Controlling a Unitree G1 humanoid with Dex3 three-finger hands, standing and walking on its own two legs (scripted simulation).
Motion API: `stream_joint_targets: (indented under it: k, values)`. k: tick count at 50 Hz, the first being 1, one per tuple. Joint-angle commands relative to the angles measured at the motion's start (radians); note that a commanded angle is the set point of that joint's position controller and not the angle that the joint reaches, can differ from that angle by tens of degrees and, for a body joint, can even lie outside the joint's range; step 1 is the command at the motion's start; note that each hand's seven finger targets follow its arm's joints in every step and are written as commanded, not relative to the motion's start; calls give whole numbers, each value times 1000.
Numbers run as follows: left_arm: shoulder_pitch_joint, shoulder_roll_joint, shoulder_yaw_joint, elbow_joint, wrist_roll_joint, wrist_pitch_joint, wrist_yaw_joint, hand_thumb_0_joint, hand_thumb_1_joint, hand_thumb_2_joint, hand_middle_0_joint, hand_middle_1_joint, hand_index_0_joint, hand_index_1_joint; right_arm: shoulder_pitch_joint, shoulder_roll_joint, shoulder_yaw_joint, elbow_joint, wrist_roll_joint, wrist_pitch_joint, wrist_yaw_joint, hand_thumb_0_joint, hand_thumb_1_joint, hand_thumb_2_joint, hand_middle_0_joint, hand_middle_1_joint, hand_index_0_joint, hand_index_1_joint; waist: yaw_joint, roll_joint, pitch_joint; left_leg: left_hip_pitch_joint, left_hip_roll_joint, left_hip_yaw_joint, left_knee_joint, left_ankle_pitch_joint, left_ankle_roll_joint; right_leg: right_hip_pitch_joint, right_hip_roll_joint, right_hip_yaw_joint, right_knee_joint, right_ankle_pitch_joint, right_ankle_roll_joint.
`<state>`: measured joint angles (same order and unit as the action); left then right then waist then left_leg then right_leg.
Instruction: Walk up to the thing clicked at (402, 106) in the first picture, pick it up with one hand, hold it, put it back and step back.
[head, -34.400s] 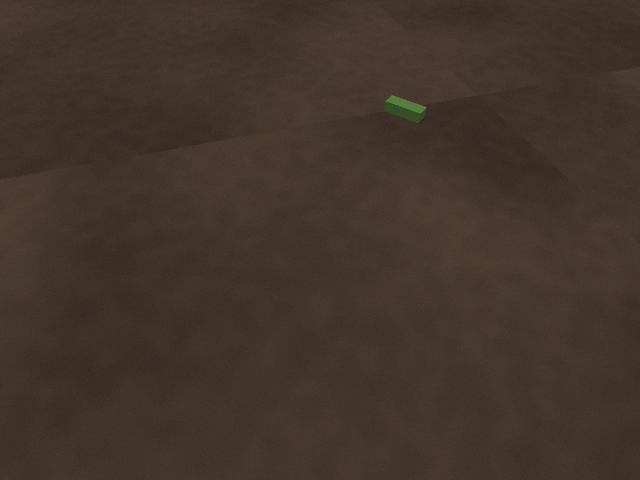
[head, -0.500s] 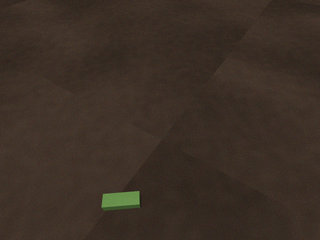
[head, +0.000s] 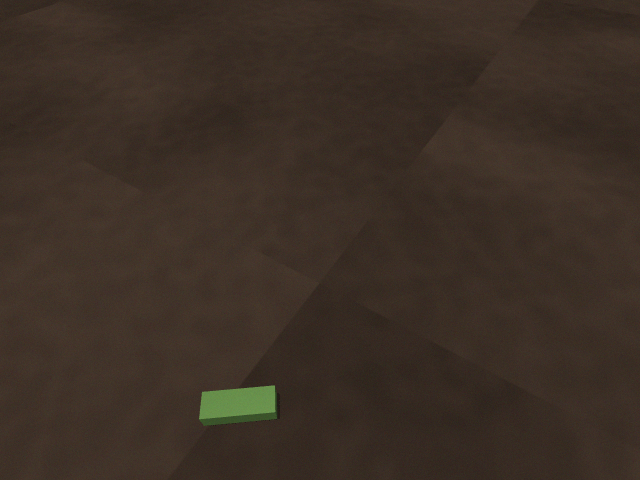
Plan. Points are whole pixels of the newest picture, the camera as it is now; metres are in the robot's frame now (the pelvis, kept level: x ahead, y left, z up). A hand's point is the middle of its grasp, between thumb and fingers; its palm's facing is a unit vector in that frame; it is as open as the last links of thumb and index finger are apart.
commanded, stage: stand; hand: left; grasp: from above
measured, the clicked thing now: (239, 405) +0.46 +0.27 -0.75
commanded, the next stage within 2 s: step back in 0.06 s
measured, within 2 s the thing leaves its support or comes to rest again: neither
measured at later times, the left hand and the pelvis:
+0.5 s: hand out of the picture +0.08 +0.30 -0.18, palm faces -0.04 -0.93 -0.36, open 7.4 cm; pelvis -0.07 +0.04 -0.02, yaw -1 degrees
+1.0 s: hand out of the picture -0.05 +0.29 -0.15, palm faces -0.03 -0.92 -0.40, open 7.4 cm; pelvis -0.18 +0.03 -0.02, yaw -1 degrees
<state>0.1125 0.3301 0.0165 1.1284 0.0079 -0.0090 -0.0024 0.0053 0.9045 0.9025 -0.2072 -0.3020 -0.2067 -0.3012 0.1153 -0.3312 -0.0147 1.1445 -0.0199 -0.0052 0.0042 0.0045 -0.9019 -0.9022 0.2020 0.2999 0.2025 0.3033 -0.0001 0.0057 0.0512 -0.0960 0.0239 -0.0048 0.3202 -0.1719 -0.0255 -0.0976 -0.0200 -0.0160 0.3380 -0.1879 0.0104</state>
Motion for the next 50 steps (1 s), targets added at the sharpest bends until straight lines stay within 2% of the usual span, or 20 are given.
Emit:
stream_joint_targets:
  k: [1, 3, 6, 11, 13, 15, 17, 18, 20, 22, 28, 34, 36, 37, 38, 39, 41, 43, 48, 50]
  values:
    - [-31, 209, 37, -58, 3, -20, 16, 0, 900, 900, -200, -300, -200, -300, -42, -205, -34, -62, 4, -22, -16, 0, -900, -900, 200, 300, 200, 300, 3, -1, -53, 9, 103, -77, -51, 99, 35, -12, -109, 81, -62, 89, -28]
    - [-34, 293, 86, -75, -15, -10, 20, 0, 900, 900, -200, -300, -200, -300, -71, -268, -49, -86, 16, -5, -10, 0, -900, -900, 200, 300, 200, 300, 2, -20, 50, -79, 85, -87, 63, 232, 57, -92, -105, 104, 12, 276, -36]
    - [-22, 292, 97, -119, -18, -3, 26, 0, 900, 900, -200, -300, -200, -300, -28, -238, -54, -115, 31, 10, -9, 0, -900, -900, 200, 300, 200, 300, -11, -58, -70, -68, 37, -39, 222, 238, 57, -64, -152, 132, 40, 382, -108]
    - [-144, 324, 109, -240, 17, 16, 29, 0, 900, 900, -200, -300, -200, -300, 77, -225, -75, -162, 19, 47, 0, 0, -900, -900, 200, 300, 200, 300, -48, -221, -101, -130, -46, -46, 549, -336, 71, -192, -334, 254, 38, 335, -259]
    - [-164, 296, 98, -262, 18, 22, 32, 0, 900, 900, -200, -300, -200, -300, 95, -225, -79, -173, 23, 42, 3, 0, -900, -900, 200, 300, 200, 300, -57, -193, -93, -138, -26, -51, 416, -245, 72, -174, -272, 187, 134, 345, -205]
    - [-125, 263, 87, -270, 4, 39, 28, 0, 900, 900, -200, -300, -200, -300, 88, -247, -84, -180, 4, 25, -3, 0, -900, -900, 200, 300, 200, 300, -37, -44, -76, -134, 37, -83, 119, 156, 70, -165, -138, 100, 296, 221, -110]
    - [-70, 196, 77, -284, -8, 56, 36, 0, 900, 900, -200, -300, -200, -300, 62, -358, -108, -208, -16, 9, -10, 0, -900, -900, 200, 300, 200, 300, -9, 176, -84, -11, 270, -362, 70, 625, 188, -363, 121, 95, 583, -399, -49]
    - [-49, 207, 81, -281, 1, 58, 46, 0, 900, 900, -200, -300, -200, -300, 67, -391, -117, -233, -10, 8, -12, 0, -900, -900, 200, 300, 200, 300, -37, 200, -123, -23, 331, -423, 80, 665, 238, -365, 126, 185, 694, -490, -42]
    - [-67, 230, 85, -270, -3, 64, 53, 0, 900, 900, -200, -300, -200, -300, -2, -325, -105, -255, -10, 8, -25, 0, -900, -900, 200, 300, 200, 300, -13, 124, -112, -18, 258, -306, 106, 586, 222, -386, 118, 240, 817, -406, -49]
    - [1, 237, 86, -263, -10, 62, 47, 0, 900, 900, -200, -300, -200, -300, -33, -296, -95, -283, -12, 5, -37, 0, -900, -900, 200, 300, 200, 300, 19, 156, -106, -7, 219, -226, 139, 546, 218, -415, 111, 208, 858, -330, -34]
    - [-20, 233, 103, -313, 4, 49, 32, 0, 900, 900, -200, -300, -200, -300, 65, -292, -102, -308, -3, 8, -44, 0, -900, -900, 200, 300, 200, 300, -41, 111, -103, 93, 253, -241, 180, 547, 288, -398, 79, 152, 680, -343, 17]
    - [88, 213, 111, -293, 12, 37, 17, 0, 900, 900, -200, -300, -200, -300, 9, -317, -102, -344, 0, 22, -35, 0, -900, -900, 200, 300, 200, 300, -6, 148, -145, -44, 219, -210, 205, 268, 226, -166, 45, 42, 265, -189, -24]
    - [153, 238, 121, -271, 26, 24, 19, 0, 900, 900, -200, -300, -200, -300, -11, -288, -90, -344, 16, 28, -30, 0, -900, -900, 200, 300, 200, 300, 22, 82, -167, -183, 167, -170, 278, 155, 143, -3, -1, 89, 89, 16, -60]
    - [129, 303, 138, -289, 37, 18, 18, 0, 900, 900, -200, -300, -200, -300, 5, -248, -79, -350, 21, 29, -27, 0, -900, -900, 200, 300, 200, 300, 5, -114, -129, -379, 45, -109, 409, -66, 71, 39, -162, 338, 56, 59, -120]
    - [60, 400, 157, -325, 23, 24, 16, 0, 900, 900, -200, -300, -200, -300, -48, -230, -82, -357, 24, 33, -39, 0, -900, -900, 200, 300, 200, 300, 49, -318, -65, -382, -121, -26, 644, -426, 30, -149, -367, 544, -28, 158, -316]
    - [21, 375, 150, -362, 31, 16, 18, 0, 900, 900, -200, -300, -200, -300, -38, -262, -92, -338, 16, 40, -41, 0, -900, -900, 200, 300, 200, 300, 35, -241, -10, -339, -111, -136, 827, -467, 20, -258, -396, 577, -29, 218, -343]
    - [-55, 286, 126, -380, 14, 14, 28, 0, 900, 900, -200, -300, -200, -300, 51, -249, -83, -305, 30, 39, -35, 0, -900, -900, 200, 300, 200, 300, -28, -100, -13, -364, -146, -183, 886, -347, 22, -189, -237, 311, 58, 357, -249]
    - [-66, 269, 129, -400, 22, 19, 32, 0, 900, 900, -200, -300, -200, -300, 76, -249, -75, -301, 28, 27, -40, 0, -900, -900, 200, 300, 200, 300, -19, -141, -35, -373, -147, -144, 878, -309, 13, -137, -190, 227, 90, 366, -220]
    - [49, 256, 120, -413, 27, 26, 37, 0, 900, 900, -200, -300, -200, -300, 46, -231, -68, -336, 16, 20, -39, 0, -900, -900, 200, 300, 200, 300, 51, -171, -90, -365, -82, -67, 548, -361, 4, 61, -220, 231, 168, 449, -235]
    - [31, 269, 120, -423, 20, 36, 35, 0, 900, 900, -200, -300, -200, -300, 91, -222, -72, -326, 10, 15, -35, 0, -900, -900, 200, 300, 200, 300, 28, -204, -115, -297, -52, -37, 342, -300, 21, 66, -210, 230, 216, 432, -214]
